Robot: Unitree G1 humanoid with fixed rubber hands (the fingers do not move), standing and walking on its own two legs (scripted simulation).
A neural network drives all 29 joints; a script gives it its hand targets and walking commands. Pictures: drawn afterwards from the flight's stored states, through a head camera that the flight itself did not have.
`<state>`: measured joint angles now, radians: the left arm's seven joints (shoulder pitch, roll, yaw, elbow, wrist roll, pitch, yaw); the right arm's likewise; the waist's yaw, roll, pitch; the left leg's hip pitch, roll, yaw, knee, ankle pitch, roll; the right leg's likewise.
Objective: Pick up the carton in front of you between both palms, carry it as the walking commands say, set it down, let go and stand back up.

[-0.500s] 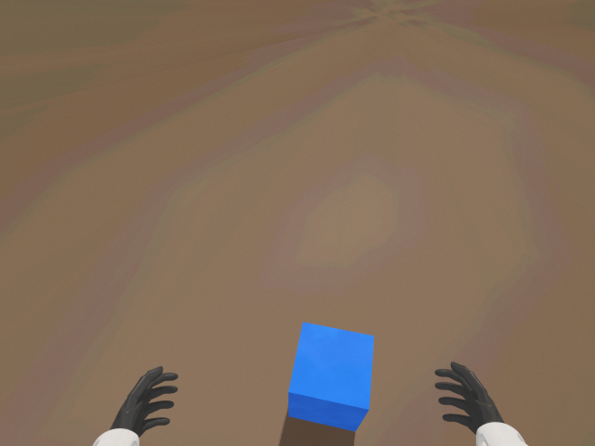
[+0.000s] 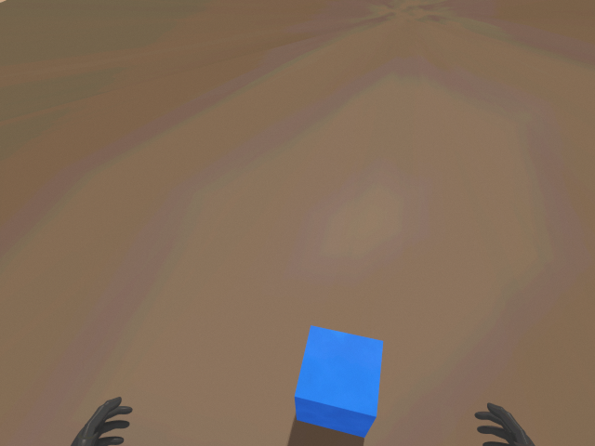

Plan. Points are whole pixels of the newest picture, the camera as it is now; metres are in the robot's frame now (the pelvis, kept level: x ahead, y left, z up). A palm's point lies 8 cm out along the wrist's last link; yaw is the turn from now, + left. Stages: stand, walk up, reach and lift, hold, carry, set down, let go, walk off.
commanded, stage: stand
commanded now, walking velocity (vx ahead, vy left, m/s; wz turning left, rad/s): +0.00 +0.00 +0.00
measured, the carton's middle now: (338, 382) +0.40 -0.09 -0.65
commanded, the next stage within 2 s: none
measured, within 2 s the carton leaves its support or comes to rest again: neither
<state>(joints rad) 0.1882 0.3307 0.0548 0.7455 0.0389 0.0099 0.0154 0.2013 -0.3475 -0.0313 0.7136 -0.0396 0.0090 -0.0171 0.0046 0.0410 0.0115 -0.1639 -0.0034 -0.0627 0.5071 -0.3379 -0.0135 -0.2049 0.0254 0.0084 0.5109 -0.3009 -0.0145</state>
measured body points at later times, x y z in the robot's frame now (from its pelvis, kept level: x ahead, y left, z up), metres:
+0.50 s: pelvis -0.01 +0.00 +0.01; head -0.01 -0.01 +0.46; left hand +0.11 +0.31 -0.09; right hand +0.12 -0.30 -0.10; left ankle -0.04 +0.13 -0.74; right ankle -0.02 -0.11 -0.74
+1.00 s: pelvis -0.02 +0.00 +0.01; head -0.03 +0.00 +0.46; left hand +0.08 +0.32 -0.10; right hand +0.08 -0.30 -0.11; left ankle -0.04 +0.13 -0.74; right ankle -0.02 -0.11 -0.74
